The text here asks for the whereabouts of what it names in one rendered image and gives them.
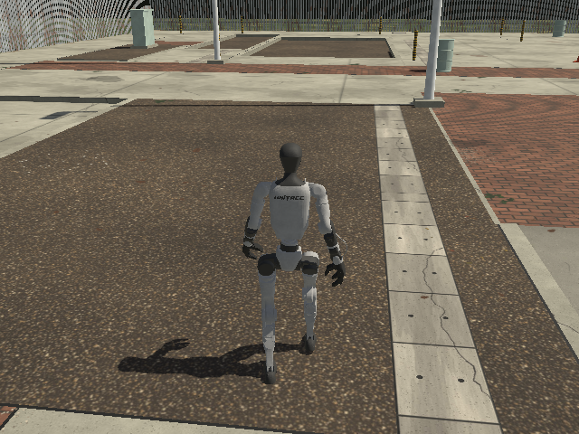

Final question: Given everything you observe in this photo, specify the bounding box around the right robot foot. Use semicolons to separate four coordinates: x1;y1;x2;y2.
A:
304;332;317;351

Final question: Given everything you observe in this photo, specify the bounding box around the robot left forearm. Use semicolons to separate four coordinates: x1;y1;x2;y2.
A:
243;216;258;247

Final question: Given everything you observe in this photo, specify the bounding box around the right robot upper arm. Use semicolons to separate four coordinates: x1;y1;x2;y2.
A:
309;183;332;234

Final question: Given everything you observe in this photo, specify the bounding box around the robot right hand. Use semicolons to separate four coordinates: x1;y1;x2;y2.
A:
325;261;346;287

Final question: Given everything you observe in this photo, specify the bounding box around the left robot upper arm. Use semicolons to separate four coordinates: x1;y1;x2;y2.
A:
247;182;271;230

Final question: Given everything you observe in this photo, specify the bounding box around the robot head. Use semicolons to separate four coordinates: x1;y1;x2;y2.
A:
275;143;305;186

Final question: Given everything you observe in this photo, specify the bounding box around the robot right forearm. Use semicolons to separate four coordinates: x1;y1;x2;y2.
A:
324;220;343;265

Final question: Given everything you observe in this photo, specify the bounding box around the robot left hand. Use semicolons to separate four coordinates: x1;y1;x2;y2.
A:
242;243;263;259

